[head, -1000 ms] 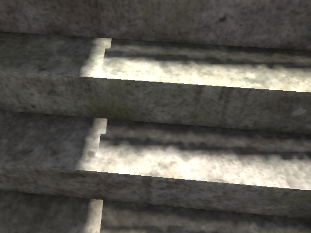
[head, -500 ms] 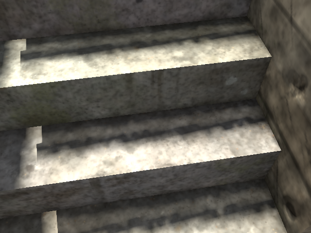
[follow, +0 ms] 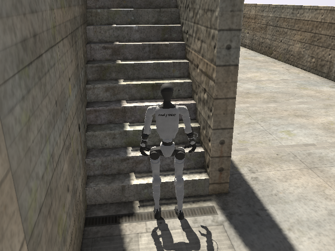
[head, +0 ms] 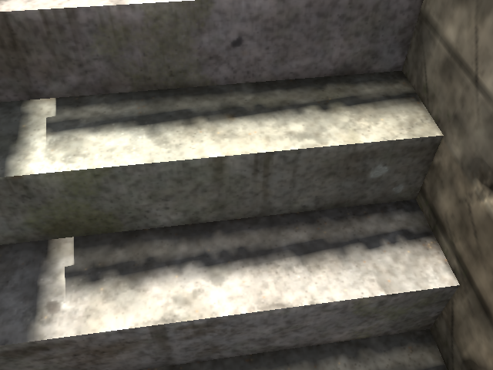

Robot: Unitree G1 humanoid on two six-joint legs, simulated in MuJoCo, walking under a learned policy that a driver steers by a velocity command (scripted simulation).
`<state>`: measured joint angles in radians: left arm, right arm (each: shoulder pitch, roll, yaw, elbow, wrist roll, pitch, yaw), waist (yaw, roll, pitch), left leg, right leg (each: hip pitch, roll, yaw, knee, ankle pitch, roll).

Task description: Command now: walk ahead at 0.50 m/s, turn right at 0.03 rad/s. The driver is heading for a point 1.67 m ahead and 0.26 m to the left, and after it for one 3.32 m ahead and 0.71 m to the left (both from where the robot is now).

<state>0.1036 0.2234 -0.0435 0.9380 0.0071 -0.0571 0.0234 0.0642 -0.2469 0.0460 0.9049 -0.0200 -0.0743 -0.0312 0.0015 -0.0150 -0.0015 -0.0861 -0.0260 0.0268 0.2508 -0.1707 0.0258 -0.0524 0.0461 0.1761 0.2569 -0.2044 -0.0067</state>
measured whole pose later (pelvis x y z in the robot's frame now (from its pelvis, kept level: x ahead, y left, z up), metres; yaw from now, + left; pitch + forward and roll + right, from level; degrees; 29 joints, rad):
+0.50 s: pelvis +0.00 -0.01 +0.00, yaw +1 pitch +0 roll +0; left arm 0.09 0.23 -0.06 0.93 0.02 -0.07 0.02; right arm 0.06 -0.25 0.04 0.95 -0.01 -0.06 -0.03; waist -0.01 -0.01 0.00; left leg -0.08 -0.01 0.01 0.23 -0.15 0.00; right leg -0.04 0.06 0.15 0.22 -0.18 -0.02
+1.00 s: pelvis -0.01 -0.02 +0.00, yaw +1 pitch +0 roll +0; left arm 0.10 0.24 -0.07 0.93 0.02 -0.07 0.02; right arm 0.07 -0.25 0.03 0.97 -0.01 -0.06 -0.02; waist -0.01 0.00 0.00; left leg -0.10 0.01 0.00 0.25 -0.15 -0.01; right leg -0.06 0.08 0.14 0.23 -0.17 -0.04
